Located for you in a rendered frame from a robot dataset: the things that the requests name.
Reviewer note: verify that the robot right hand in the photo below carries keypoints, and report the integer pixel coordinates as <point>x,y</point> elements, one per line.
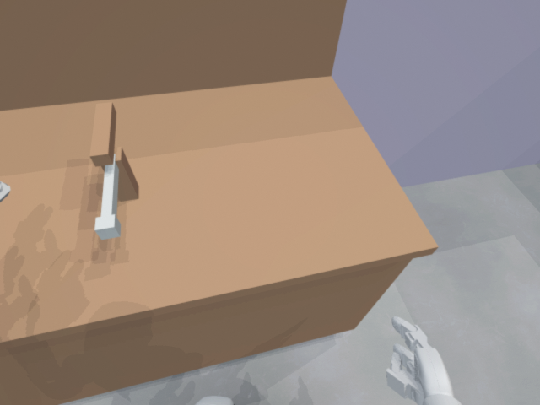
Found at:
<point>426,374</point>

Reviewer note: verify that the counter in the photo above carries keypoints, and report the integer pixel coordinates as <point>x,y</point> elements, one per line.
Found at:
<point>256,212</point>

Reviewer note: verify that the tap lever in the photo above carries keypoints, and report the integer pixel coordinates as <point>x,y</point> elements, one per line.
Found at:
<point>107,225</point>

